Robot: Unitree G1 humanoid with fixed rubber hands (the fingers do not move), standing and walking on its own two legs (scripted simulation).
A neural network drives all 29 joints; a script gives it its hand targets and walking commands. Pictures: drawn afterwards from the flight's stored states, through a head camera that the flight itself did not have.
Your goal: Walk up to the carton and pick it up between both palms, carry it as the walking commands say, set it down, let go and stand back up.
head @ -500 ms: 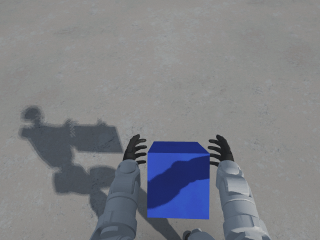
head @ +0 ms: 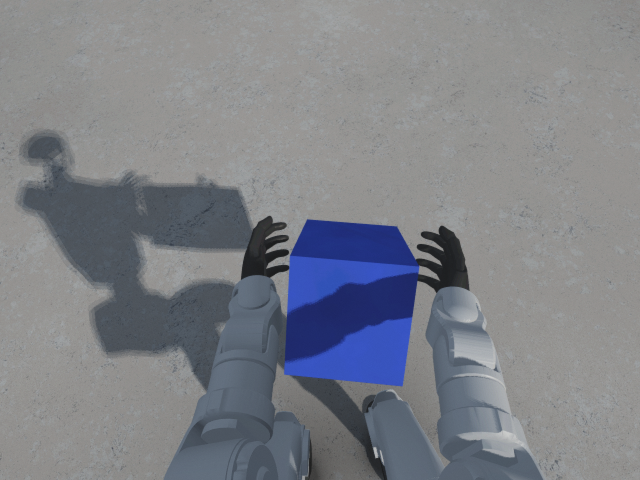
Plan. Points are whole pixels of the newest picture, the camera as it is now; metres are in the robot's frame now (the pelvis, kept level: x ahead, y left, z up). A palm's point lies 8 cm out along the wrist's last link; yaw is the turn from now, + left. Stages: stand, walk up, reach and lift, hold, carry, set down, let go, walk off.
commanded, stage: set down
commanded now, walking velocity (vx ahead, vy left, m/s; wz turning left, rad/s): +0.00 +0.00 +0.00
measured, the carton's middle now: (347, 290) +0.39 -0.05 -0.19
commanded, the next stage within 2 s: none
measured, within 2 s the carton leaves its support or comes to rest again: neither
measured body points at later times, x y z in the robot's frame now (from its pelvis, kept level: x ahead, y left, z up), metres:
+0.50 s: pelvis -0.01 +0.00 -0.07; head +0.20 -0.02 +0.33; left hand +0.43 +0.07 -0.15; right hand +0.38 -0.18 -0.16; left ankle +0.05 +0.11 -0.65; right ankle +0.09 -0.14 -0.65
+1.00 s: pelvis -0.03 +0.00 -0.15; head +0.22 -0.02 +0.23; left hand +0.45 +0.06 -0.23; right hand +0.40 -0.19 -0.24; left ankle +0.05 +0.11 -0.65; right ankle +0.09 -0.14 -0.65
